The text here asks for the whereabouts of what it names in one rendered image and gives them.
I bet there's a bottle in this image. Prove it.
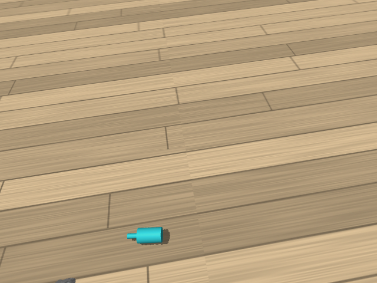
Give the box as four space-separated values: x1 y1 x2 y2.
127 227 163 243

